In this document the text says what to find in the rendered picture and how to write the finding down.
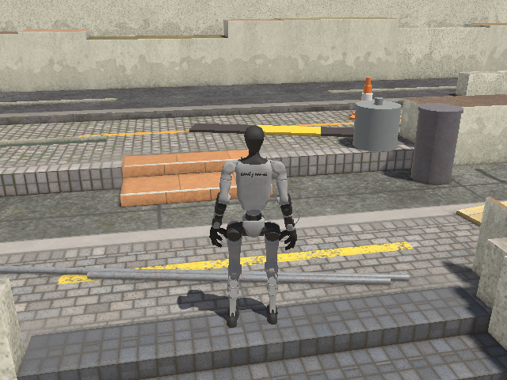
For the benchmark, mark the robot left hand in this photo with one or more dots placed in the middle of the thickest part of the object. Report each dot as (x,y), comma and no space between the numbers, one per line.
(214,235)

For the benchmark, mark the robot right upper arm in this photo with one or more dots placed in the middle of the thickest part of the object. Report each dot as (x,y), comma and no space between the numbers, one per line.
(281,182)

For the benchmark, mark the robot right thigh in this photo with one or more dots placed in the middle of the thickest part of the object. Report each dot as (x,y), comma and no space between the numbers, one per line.
(272,233)

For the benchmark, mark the robot right hand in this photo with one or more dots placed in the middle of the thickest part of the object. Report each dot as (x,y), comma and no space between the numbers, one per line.
(292,238)

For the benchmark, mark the robot thigh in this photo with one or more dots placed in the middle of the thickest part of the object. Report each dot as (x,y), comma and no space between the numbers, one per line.
(234,242)
(272,233)

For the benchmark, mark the right robot forearm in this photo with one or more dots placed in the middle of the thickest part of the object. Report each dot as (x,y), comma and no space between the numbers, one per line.
(288,215)

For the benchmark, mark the robot left thigh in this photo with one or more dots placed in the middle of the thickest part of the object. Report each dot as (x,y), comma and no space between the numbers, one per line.
(234,242)

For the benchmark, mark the robot left upper arm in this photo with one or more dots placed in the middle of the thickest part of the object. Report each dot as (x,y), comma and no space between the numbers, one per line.
(225,181)

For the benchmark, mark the left robot forearm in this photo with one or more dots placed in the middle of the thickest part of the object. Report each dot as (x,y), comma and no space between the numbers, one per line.
(218,213)

